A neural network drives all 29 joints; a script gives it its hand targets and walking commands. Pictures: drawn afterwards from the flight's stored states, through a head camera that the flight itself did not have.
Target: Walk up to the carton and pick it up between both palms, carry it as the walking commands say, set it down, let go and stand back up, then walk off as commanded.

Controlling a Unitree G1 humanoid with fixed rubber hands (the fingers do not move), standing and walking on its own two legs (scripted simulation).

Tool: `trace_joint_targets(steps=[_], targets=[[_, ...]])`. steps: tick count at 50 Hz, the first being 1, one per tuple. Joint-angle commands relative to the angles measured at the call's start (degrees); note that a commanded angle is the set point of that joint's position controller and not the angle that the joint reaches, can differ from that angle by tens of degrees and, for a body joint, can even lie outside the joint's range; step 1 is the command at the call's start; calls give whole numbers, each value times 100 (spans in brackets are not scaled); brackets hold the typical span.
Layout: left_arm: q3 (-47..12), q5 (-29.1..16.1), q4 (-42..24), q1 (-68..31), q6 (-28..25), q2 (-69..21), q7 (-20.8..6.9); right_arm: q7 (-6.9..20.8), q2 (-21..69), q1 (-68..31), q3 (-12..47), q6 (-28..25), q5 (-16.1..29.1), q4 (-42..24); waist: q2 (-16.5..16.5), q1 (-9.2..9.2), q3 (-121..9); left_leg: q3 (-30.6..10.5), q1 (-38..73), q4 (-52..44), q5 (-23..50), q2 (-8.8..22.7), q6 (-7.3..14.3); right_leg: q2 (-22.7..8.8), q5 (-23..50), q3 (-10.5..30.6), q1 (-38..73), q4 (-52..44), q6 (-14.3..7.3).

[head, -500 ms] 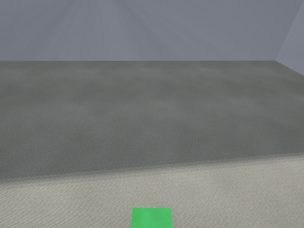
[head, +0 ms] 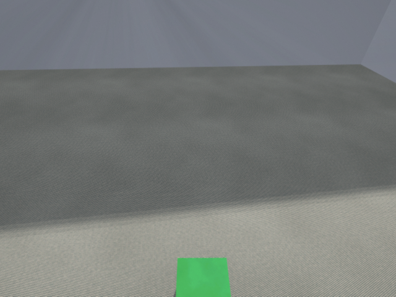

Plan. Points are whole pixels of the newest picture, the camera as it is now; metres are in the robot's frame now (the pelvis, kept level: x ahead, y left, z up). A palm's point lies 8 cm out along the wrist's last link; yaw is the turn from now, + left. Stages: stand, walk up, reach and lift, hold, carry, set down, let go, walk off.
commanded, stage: walk off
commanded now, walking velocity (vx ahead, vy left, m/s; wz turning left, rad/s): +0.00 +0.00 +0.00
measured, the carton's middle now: (201, 294) +0.39 -0.04 -0.65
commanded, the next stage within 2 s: none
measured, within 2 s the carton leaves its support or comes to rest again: neither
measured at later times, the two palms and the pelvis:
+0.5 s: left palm out of the picture -0.05 +0.28 -0.17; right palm out of the picture -0.02 -0.21 -0.15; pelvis -0.02 +0.05 -0.03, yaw +2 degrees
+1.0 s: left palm out of the picture -0.04 +0.39 -0.14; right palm out of the picture -0.01 -0.07 -0.16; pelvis -0.03 +0.15 -0.01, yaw +1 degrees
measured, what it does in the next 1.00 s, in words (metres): steps to the left: left foot, then right foot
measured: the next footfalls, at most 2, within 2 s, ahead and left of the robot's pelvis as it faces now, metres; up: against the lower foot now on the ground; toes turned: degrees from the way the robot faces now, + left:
left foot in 0.50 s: +0.03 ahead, +0.15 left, +0.00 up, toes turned +3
right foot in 0.80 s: +0.01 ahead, +0.05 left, +0.00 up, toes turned -11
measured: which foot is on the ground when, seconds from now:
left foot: down 0.00-0.32, up 0.34-0.48, down 0.50-0.80, up 0.82-1.00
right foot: down 0.00-0.50, up 0.52-0.78, down 0.80-1.00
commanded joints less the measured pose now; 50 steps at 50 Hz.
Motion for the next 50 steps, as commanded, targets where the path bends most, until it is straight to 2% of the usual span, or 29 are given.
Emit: trace_joint_targets(steps=[1,6,10,13,15,16,17,18,20,21,23,24,25,26,27,28,30,32,33,36,38,39,40,41,42,43,45,47,50], targets=[[41,8,-10,533,-21,310,16,-16,-498,504,-97,-36,3,-89,132,1,1438,-1169,-869,-1349,-603,1029,-145,-193,311,39,-429,-454,-271],[27,-5,7,519,-28,267,21,-16,-496,420,-103,-30,21,-101,68,13,1402,-1174,-828,-1359,-554,1044,-140,-198,347,23,-414,-466,-271],[161,88,-361,131,-116,628,65,-83,-719,561,-236,118,49,51,234,38,1293,-643,-477,-819,187,861,-211,-554,423,85,-727,-297,-149],[300,97,-502,160,-76,861,194,-36,-920,295,-364,238,-22,-152,-19,116,1160,-483,-674,-318,276,762,-159,-772,287,318,-798,-195,-294],[456,124,-491,457,-11,1190,304,27,-897,21,-428,305,-92,-383,-671,269,1148,-190,-1367,493,33,549,-267,-1368,56,1153,-503,-569,-646],[547,128,-473,615,32,1388,371,60,-865,-70,-455,338,-138,-471,-1222,407,1105,84,-1736,1576,-559,337,-365,-1937,6,1845,-449,-966,-1081],[643,154,-567,526,35,1594,440,107,-862,-51,-500,367,-181,-588,-1685,433,966,11,-1912,2796,-1162,459,-414,-2509,144,2499,-605,-1245,-1508],[724,187,-624,370,7,1696,494,157,-991,-113,-554,388,-198,-726,-1677,348,949,-481,-1956,3343,-1225,773,-370,-2732,207,2823,-922,-1297,-1676],[764,216,-772,-123,-46,1526,497,207,-867,-229,-546,369,-148,-900,-1120,151,930,-964,-1809,2902,-1101,1192,-370,-2389,301,2360,-1447,-908,-1373],[744,211,-873,-463,-46,1425,482,219,-773,-87,-543,365,-103,-914,-1068,-18,865,-877,-1544,2193,-1113,1255,-414,-2134,274,1866,-1534,-754,-1086],[744,168,-968,-933,45,1391,426,231,-555,590,-490,353,-82,-699,-822,-458,620,-172,-53,220,-491,905,-423,-1372,-213,802,-2011,-120,-493],[746,179,-881,-585,106,1164,423,244,-912,691,-559,331,-192,-687,343,-433,703,-684,449,-694,-560,1065,-474,-631,-1025,83,-2504,1219,-249],[613,186,-908,3,143,607,444,268,-1741,262,-679,323,-249,-940,2336,-143,488,-1923,343,-949,301,2169,-127,306,-2278,-868,-3000,2818,21],[620,57,-950,-307,184,683,519,232,-1560,106,-627,370,-313,-1032,2375,-505,440,-1785,-528,-1092,711,2272,638,90,-2412,-833,-2702,3928,-29],[619,44,-1163,-796,216,855,500,206,-1224,108,-524,390,-330,-966,2194,-611,805,-2164,-1208,-1409,641,2242,829,87,-2359,-819,-2694,4487,-150],[632,52,-1285,-1262,210,952,447,181,-912,221,-407,385,-269,-943,1608,-728,1092,-2020,-1461,-1372,803,2033,857,0,-2150,-745,-2715,4780,-273],[632,109,-1213,-1012,219,804,320,54,-1225,-198,-413,355,-227,-1095,908,-336,913,-1441,-1093,-934,1619,1967,874,-122,-1841,-705,-2693,4955,-368],[554,82,-1096,-581,207,725,266,-12,-1379,-662,-439,328,-249,-1223,629,-73,640,-1264,-809,-619,1735,1982,948,-257,-1625,-985,-2310,4014,-405],[547,49,-1147,-655,181,803,281,-19,-1344,-652,-431,313,-255,-1234,562,-101,543,-1329,-886,-640,1712,1956,939,-261,-1597,-1047,-2017,3538,-464],[459,-92,-1115,-338,184,725,316,-19,-1193,-540,-334,381,-219,-1063,843,30,390,-1259,-960,-536,1828,1730,670,-143,-1304,-1106,-874,1718,-618],[466,-144,-813,513,185,782,369,-6,-1201,-596,-337,437,-114,-1017,298,434,135,-946,-1378,116,1051,1364,361,-324,-39,-980,642,-174,-631],[582,-33,-678,953,150,1264,416,11,-1139,-492,-303,413,-48,-1101,-1126,654,-21,-427,-2441,1528,-408,772,-95,-1572,-158,437,1815,-1362,-841],[650,58,-830,768,196,1904,439,-1,-986,-456,-323,401,-130,-1238,-2043,408,141,-46,-3738,3228,-2222,354,-475,-3653,627,2373,1859,-1563,-1276],[685,39,-732,748,271,1924,509,42,-1278,-1061,-424,453,-256,-1283,-1056,637,773,-761,-3523,4035,-1700,450,-381,-3638,1055,2252,404,-1656,-1838],[699,82,-764,435,238,1668,487,135,-1299,-1306,-415,514,-257,-1444,-1199,573,1084,-953,-3262,4386,-1375,678,-423,-3441,1170,2152,-217,-1554,-2012],[628,52,-792,228,152,1278,407,207,-1400,-1395,-457,514,-289,-1413,-861,455,1159,-1082,-3093,4668,-975,734,-540,-2940,1443,1602,-380,-1348,-1861],[590,-26,-1070,-525,33,1327,340,325,-1327,-862,-608,560,-295,-1140,-627,-1,997,-1114,-2983,4983,-707,568,-717,-2571,1488,546,-355,-1178,-1528],[658,8,-1138,-670,-7,1418,300,388,-1188,-751,-604,590,-268,-1110,-501,-54,919,-899,-2839,4991,-614,553,-841,-2489,1771,221,-353,-1011,-1567],[747,112,-991,-307,-26,1511,264,424,-858,-1152,-559,586,-160,-1263,-619,136,873,-499,-2513,3931,-425,700,-1036,-2085,1892,-332,-377,-870,-1348]])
